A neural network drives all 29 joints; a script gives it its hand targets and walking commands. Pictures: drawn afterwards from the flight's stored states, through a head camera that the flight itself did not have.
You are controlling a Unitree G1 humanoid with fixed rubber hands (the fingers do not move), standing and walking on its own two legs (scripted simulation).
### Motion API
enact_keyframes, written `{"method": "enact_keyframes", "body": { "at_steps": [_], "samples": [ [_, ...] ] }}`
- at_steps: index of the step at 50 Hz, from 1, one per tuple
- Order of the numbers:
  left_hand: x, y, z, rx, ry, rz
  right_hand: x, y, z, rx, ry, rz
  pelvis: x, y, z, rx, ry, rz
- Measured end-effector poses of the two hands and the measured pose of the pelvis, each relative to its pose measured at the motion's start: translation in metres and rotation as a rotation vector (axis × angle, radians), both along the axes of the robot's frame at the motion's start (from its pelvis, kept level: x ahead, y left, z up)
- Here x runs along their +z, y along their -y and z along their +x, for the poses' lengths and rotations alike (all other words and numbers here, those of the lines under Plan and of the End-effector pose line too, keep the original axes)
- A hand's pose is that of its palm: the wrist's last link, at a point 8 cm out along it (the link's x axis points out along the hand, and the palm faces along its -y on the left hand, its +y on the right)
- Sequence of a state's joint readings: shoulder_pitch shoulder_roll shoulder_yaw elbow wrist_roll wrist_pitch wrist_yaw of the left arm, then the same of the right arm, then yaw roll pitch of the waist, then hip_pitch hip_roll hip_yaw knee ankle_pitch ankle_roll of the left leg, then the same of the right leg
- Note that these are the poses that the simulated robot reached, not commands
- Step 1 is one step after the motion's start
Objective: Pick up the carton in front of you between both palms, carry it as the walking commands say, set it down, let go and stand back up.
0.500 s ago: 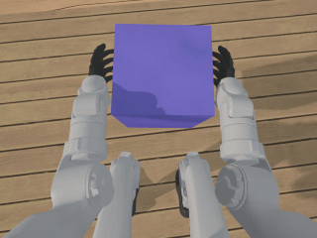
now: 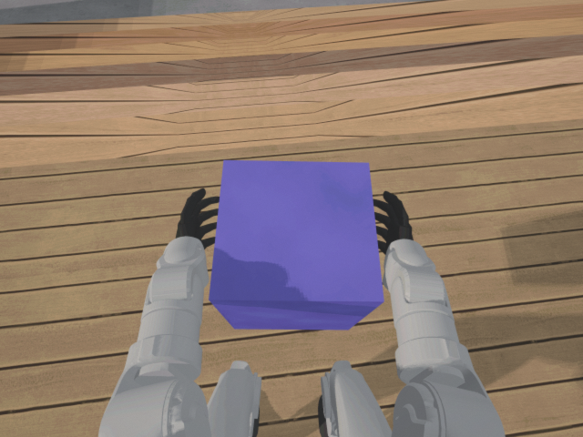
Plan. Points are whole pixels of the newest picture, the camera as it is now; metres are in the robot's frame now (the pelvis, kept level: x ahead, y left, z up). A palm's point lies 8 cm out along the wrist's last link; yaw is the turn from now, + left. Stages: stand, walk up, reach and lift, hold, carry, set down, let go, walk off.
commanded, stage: reach and lift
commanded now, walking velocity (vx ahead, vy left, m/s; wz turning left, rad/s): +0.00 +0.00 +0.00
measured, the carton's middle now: (293, 255) +0.39 +0.00 -0.10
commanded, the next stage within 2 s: hold in 1.58 s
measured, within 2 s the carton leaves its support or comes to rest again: neither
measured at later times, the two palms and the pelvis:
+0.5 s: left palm (152, 223) +0.34 +0.15 +0.12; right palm (446, 225) +0.34 -0.15 +0.12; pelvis +0.04 +0.00 +0.11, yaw +0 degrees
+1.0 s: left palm (141, 217) +0.33 +0.15 +0.15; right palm (458, 220) +0.33 -0.15 +0.15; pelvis +0.03 +0.00 +0.12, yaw +0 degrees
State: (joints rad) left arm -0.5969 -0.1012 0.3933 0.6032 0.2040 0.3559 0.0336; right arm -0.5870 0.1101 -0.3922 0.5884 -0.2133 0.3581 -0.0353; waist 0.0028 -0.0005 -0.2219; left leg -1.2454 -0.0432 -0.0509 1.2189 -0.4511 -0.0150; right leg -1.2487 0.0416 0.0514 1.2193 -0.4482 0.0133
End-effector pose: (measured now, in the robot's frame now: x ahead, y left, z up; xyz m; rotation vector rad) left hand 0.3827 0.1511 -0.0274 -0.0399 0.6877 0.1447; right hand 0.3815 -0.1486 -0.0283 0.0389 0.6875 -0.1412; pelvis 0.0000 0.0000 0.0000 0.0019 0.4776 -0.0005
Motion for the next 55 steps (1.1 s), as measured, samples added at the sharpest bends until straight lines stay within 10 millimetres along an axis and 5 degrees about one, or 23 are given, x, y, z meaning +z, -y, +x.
{"method": "enact_keyframes", "body": {
  "at_steps": [16, 29, 43, 55],
  "samples": [
    [0.096, 0.001, -0.029, -0.005, 0.006, 0.005, 0.097, 0.001, -0.029, 0.001, 0.006, -0.005, 0.081, 0.000, 0.031, 0.001, 0.253, -0.001],
    [0.165, 0.001, -0.049, -0.022, 0.036, 0.028, 0.167, 0.001, -0.047, 0.020, 0.035, -0.024, 0.115, 0.000, 0.040, 0.003, 0.487, -0.003],
    [0.170, 0.001, -0.055, -0.027, 0.009, 0.028, 0.171, 0.001, -0.054, 0.018, 0.009, -0.022, 0.117, 0.000, 0.025, 0.002, 0.559, -0.002],
    [0.177, 0.000, -0.048, -0.031, 0.019, 0.037, 0.178, 0.001, -0.047, 0.029, 0.019, -0.033, 0.120, 0.000, 0.034, 0.003, 0.561, -0.001]
  ]
}}
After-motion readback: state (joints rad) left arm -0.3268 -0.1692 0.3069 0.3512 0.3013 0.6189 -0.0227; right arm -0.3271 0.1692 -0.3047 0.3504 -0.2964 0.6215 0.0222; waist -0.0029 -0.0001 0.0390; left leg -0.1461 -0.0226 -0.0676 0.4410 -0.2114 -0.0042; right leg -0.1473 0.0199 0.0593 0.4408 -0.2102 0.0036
